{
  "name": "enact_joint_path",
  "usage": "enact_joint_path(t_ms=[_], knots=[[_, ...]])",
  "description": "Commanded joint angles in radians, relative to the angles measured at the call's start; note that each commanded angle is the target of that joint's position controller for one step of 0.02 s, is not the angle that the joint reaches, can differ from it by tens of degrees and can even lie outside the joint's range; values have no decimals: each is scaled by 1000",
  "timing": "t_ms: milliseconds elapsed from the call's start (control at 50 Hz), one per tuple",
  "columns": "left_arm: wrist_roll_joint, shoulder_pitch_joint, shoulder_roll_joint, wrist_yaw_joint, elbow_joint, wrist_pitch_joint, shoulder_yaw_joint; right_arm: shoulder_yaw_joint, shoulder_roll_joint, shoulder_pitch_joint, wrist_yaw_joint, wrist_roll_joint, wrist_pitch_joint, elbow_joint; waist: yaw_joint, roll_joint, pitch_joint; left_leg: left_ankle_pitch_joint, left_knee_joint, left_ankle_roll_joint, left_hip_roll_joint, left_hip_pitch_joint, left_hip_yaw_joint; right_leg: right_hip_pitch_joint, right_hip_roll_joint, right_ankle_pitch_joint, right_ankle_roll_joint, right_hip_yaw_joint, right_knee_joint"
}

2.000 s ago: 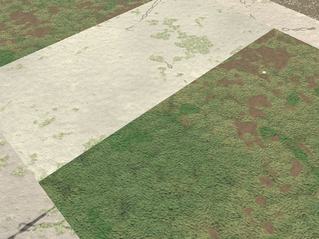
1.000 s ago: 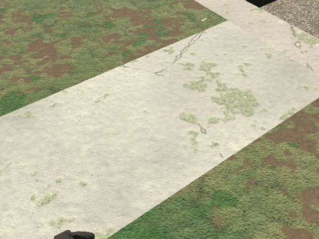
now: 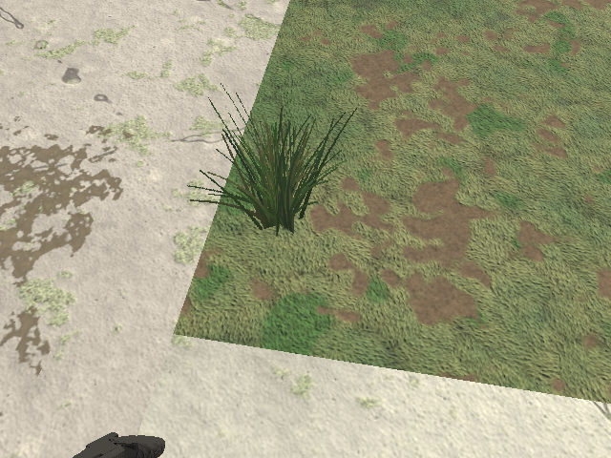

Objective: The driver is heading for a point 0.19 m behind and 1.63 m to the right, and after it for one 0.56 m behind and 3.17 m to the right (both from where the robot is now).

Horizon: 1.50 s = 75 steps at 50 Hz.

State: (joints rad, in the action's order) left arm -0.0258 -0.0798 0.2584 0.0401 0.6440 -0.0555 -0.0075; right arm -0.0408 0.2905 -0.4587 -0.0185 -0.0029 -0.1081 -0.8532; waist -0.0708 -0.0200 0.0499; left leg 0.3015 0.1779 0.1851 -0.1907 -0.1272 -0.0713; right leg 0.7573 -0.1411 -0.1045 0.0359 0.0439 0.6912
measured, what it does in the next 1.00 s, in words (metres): walks ahead, turning right: right foot, then left foot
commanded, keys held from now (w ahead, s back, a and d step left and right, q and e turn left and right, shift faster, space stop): e+shift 1.00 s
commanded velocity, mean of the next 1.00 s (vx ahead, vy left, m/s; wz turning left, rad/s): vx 0.20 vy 0.00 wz -0.79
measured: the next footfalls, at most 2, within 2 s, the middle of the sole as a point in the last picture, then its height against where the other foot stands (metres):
right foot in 0.12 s outside the picture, level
left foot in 0.64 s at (291, 433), level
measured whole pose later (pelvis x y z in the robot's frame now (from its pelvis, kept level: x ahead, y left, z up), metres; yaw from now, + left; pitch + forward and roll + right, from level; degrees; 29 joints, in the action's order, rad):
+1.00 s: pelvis +0.39 +0.01 +0.01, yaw -51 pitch +0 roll +0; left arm -0.01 -0.18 0.34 0.07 0.65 0.11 0.08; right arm -0.02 0.28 -0.22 0.03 0.04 0.01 -0.66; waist -0.01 -0.04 0.08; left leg 0.19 0.43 0.03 0.06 0.24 0.17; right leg 0.47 -0.02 0.39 -0.06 0.00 1.02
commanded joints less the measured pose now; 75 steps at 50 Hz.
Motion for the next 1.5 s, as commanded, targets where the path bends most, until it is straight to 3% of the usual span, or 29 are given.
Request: enact_joint_path(t_ms=[20, 60, 100, 120, 140, 160, 180, 220, 260, 340, 440, 540, 620, 640, 660, 680, 700, 740, 780, 960, 1100, 1140, 1160, 1180, 1200, 1240, 1280, 1340, 1500], knots=[[6, 64, 46, 6, -38, -19, 7, -22, 134, -28, 13, 8, -27, 13, -1, 29, 53, -995, -39, -60, 247, 128, 31, -238, 115, -129, 63, 101, -124], [-5, -18, 88, 7, -1, -30, 23, -24, 158, -27, 40, 26, -19, 2, 44, 84, -27, -1262, 107, -115, 280, 23, 63, -334, 208, -57, 83, 108, -150], [-3, -350, 159, 0, 114, -35, 54, -36, 192, 75, 63, 43, 1, 24, 210, 120, -153, -1308, 524, -170, 273, 61, 108, -609, 252, -62, 94, 75, -182], [-14, -519, 198, -10, 168, -35, 72, -40, 199, 169, 69, 27, 4, 52, 316, 74, -180, -1039, 907, -199, 193, 195, 163, -758, 177, -194, 145, -3, -271], [-20, -521, 271, -13, 185, -27, 88, -7, 35, 78, 61, 28, -2, 95, 176, -246, -259, 314, 1349, -234, 30, 630, 142, -1123, -85, -950, 251, -262, 0], [-5, -478, 302, -6, 145, -27, 110, 2, 61, -37, 63, -21, 4, 108, 147, -190, -544, 296, 1582, -244, 28, 837, -28, -1349, -260, -1002, 435, -655, -82], [24, -362, 265, -18, 82, -9, 119, 8, 115, 38, 62, 9, 5, 121, 150, -17, -512, 113, 1507, -223, 102, 811, -51, -1194, -201, -742, 408, -621, -197], [38, -268, 154, -31, 81, 16, 88, 16, 106, 171, 43, 51, 12, 159, 89, 121, -195, 73, 1324, -209, 168, 803, -20, -808, -82, -476, 330, -475, -317], [35, -288, 146, -35, 100, 23, 82, 23, 89, 179, 39, 66, 65, 187, 47, 120, -97, 87, 1168, -228, 195, 722, -13, -578, -26, -508, 295, -416, -369], [10, -257, 213, -26, 81, 22, 106, 40, 55, 209, 51, 53, 101, 227, 21, 36, -152, 14, 919, -248, 184, 627, 19, -430, 74, -611, 237, -348, -325], [33, -286, 217, -50, 60, 70, 123, 39, 79, 357, 54, 38, 119, 273, 91, -56, -177, -136, 777, -246, 171, 693, -29, -527, 127, -250, 106, -454, -288], [12, -296, 226, -55, 37, 93, 141, 43, 90, 449, 55, 19, 88, 295, 142, -107, -116, -41, 594, -225, 133, 723, -84, -659, 105, -146, 131, -607, -239], [20, -182, 217, -50, -4, 97, 140, 35, 107, 323, 65, 11, 59, 260, 65, -127, -80, -120, 215, -190, 137, 404, -84, -528, 166, -6, 50, -647, -177], [31, -217, 168, -49, -8, 95, 127, 24, 143, 304, 75, 18, 55, 254, 82, -17, -112, -192, 130, -155, 283, 242, -178, -430, 226, 342, 1, -560, -64], [36, -316, 93, -53, -24, 96, 108, 6, 240, 333, 82, 20, 70, 284, 147, 233, -163, -403, 127, -60, 569, 96, -455, -266, 365, 774, -50, -327, 176], [-3, -322, 215, -54, -16, 100, 131, 3, 208, 276, 73, 11, 88, 270, 108, 213, -209, -526, 146, 33, 614, 113, -534, -207, 349, 797, -63, -214, 335], [-17, -276, 244, -48, -6, 105, 142, 13, 146, 275, 72, 9, 97, 268, 106, 143, -164, -535, 155, 27, 570, 151, -423, -190, 282, 702, -72, -191, 423], [-4, -246, 227, -25, 4, 124, 141, 22, 107, 346, 72, 19, 111, 285, 119, 129, -95, -460, 144, -23, 433, 258, -195, -214, 238, 564, -92, -160, 505], [14, -246, 216, -7, 3, 137, 132, 15, 115, 345, 72, 31, 114, 290, 116, 169, -90, -526, 146, -18, 396, 293, -81, -218, 221, 511, -108, -109, 586], [16, -79, 154, 28, -69, 152, 103, -29, 150, 220, 57, 38, 104, 251, 47, 183, -89, -362, 118, 19, 498, 199, 44, -203, 115, 497, -102, -39, 341], [30, -39, 131, 34, -115, 151, 98, -59, 186, 218, 20, 26, 109, 243, 47, 214, -114, -347, 247, -62, 543, 268, 198, -455, 137, 530, -33, 69, -15], [13, -153, 153, 15, -73, 134, 110, -64, 175, 191, 14, 10, 122, 229, 108, 86, -134, -224, 452, -164, 503, 396, 278, -656, 153, 378, 3, 3, -261], [7, -197, 262, -7, -63, 121, 134, -53, 120, 147, 6, 18, 131, 240, 105, -196, -92, 211, 718, -240, 392, 641, 347, -755, -68, 202, 56, -335, -398], [11, -222, 398, -16, -90, 117, 172, -35, 89, 249, 20, 35, 146, 335, 134, -304, -70, 392, 873, -288, 244, 855, 192, -710, -246, -110, 230, -638, -369], [16, -249, 336, -22, -78, 116, 167, -38, 124, 307, 30, 44, 156, 329, 168, -159, -88, 337, 959, -284, 273, 864, 81, -734, -206, -102, 259, -548, -353], [13, -114, 257, -37, -84, 121, 137, -41, 123, 278, 33, 21, 143, 292, 86, -124, -28, 133, 919, -265, 283, 818, 41, -640, -63, 13, 194, -396, -359], [21, -65, 222, -41, -95, 117, 123, -48, 140, 241, 32, 42, 141, 260, 64, -132, -71, 56, 937, -256, 255, 759, 48, -626, 2, -83, 172, -351, -335], [22, -122, 236, -32, -72, 108, 129, -39, 115, 251, 26, 34, 148, 253, 76, -74, -107, 47, 881, -250, 226, 743, 33, -643, 18, -82, 173, -394, -316], [0, -183, 221, -37, -33, 103, 113, -23, 98, 301, 35, 15, 150, 245, 115, -101, -108, 82, 671, -208, 187, 624, 34, -627, -3, -110, 189, -486, -286]])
